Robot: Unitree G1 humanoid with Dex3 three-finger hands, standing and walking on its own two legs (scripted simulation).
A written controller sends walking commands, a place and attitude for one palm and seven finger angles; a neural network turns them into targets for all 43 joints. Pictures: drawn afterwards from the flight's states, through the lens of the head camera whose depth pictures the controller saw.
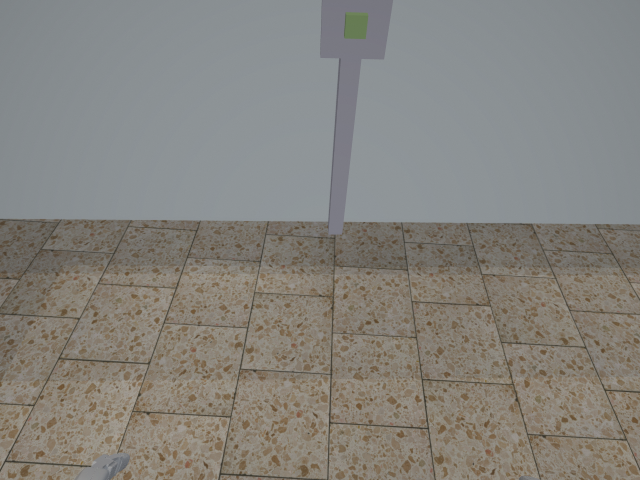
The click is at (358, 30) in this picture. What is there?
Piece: button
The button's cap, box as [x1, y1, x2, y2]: [344, 12, 367, 38]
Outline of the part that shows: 346,12 344,38 365,38 367,13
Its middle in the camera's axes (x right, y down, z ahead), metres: +0.09 -0.56 +1.01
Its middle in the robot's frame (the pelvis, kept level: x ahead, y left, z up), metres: +1.15 -0.03 +0.09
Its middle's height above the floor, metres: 0.86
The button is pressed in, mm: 0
